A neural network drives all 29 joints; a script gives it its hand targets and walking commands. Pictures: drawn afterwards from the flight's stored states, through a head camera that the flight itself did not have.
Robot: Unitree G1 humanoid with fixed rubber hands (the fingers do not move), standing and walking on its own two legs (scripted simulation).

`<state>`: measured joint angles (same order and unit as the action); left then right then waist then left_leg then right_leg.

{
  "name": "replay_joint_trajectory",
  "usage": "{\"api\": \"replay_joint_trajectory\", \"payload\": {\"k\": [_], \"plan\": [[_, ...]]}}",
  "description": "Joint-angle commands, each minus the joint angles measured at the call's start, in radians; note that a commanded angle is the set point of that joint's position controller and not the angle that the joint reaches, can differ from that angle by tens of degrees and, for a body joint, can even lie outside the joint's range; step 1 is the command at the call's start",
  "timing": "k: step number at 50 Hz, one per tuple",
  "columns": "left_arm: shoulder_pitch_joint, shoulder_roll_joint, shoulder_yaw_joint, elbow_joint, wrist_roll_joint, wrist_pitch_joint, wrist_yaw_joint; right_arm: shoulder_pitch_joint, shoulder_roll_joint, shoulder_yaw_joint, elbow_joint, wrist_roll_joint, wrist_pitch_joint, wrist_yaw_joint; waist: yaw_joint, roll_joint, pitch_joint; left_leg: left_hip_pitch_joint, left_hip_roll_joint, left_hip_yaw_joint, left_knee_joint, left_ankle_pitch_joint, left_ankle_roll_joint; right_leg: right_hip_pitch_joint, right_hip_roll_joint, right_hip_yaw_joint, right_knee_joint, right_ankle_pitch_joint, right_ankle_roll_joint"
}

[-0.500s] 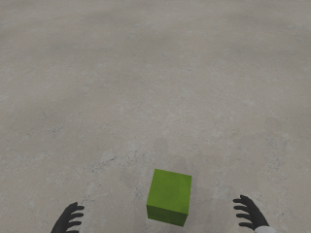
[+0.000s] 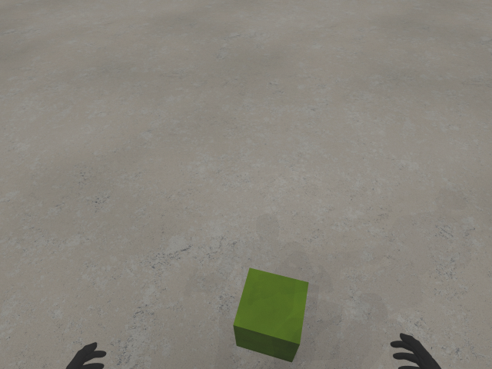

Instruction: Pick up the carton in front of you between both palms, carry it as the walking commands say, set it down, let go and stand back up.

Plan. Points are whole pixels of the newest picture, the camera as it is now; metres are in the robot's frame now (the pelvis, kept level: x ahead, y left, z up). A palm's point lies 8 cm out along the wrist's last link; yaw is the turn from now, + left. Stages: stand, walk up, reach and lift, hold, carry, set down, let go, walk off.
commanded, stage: stand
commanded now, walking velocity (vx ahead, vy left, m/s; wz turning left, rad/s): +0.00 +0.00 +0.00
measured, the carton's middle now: (270, 315) +0.41 -0.07 -0.65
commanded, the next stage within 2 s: none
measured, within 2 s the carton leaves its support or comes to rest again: neither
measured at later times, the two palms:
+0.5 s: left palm out of the picture +0.09 +0.31 -0.08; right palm out of the picture +0.09 -0.30 -0.10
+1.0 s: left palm out of the picture +0.07 +0.32 -0.09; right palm out of the picture +0.06 -0.30 -0.10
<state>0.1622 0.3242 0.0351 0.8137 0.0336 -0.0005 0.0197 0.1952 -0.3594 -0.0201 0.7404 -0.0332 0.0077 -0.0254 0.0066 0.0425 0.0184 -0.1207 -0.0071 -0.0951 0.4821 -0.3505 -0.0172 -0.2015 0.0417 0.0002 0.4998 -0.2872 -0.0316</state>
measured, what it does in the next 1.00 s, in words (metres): stands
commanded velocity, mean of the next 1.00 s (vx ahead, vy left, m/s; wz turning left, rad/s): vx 0.00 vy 0.00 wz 0.00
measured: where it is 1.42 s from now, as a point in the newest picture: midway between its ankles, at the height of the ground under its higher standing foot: outside the picture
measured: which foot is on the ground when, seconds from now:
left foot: down 0.00-1.00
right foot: down 0.00-1.00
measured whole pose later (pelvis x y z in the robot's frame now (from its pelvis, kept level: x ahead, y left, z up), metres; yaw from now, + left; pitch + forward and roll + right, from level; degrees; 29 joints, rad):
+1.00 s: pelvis -0.03 +0.01 +0.01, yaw +0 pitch -2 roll +0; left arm 0.11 0.37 0.01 1.02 0.02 -0.01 0.01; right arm 0.16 -0.39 0.00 0.97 -0.02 -0.01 -0.02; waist 0.01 0.02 0.03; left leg -0.07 -0.01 -0.08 0.36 -0.25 -0.01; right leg -0.15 0.03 0.02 0.38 -0.18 -0.02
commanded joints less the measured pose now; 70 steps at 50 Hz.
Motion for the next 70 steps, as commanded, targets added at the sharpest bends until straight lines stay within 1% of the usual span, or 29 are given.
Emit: {"api": "replay_joint_trajectory", "payload": {"k": [1,22,34,70], "plan": [[-0.028,0.172,0.041,-0.040,-0.002,-0.013,0.004,-0.012,-0.138,-0.032,-0.046,0.002,-0.014,-0.006,-0.002,-0.036,-0.067,-0.032,0.067,-0.038,-0.043,0.349,0.016,0.092,-0.119,0.113,-0.065,0.377,0.004],[-0.071,0.194,0.026,0.075,-0.010,-0.014,-0.006,-0.042,-0.173,-0.019,0.079,0.006,-0.027,-0.002,0.002,-0.035,-0.025,-0.034,0.088,-0.058,-0.137,0.274,0.025,0.105,-0.128,0.124,-0.136,0.256,0.000],[-0.083,0.210,0.017,0.126,-0.014,-0.015,-0.009,-0.055,-0.186,-0.014,0.141,0.009,-0.029,0.002,0.003,-0.035,-0.013,-0.034,0.092,-0.061,-0.167,0.235,0.029,0.102,-0.133,0.134,-0.164,0.213,0.000],[-0.098,0.232,0.005,0.191,-0.020,-0.018,-0.009,-0.082,-0.200,-0.012,0.223,0.015,-0.028,0.007,0.002,-0.040,-0.020,-0.009,0.102,-0.056,-0.195,0.247,0.037,0.104,-0.145,0.142,-0.185,0.242,-0.002]]}}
